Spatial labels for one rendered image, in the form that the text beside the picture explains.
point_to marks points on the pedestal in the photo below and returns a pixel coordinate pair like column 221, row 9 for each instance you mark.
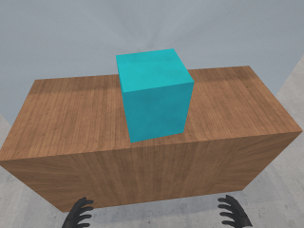
column 70, row 140

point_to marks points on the carton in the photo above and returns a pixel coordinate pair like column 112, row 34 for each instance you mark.
column 156, row 89

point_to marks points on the robot left hand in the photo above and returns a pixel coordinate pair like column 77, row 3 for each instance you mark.
column 74, row 217

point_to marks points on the robot right hand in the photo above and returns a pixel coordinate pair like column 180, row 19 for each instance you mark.
column 238, row 215

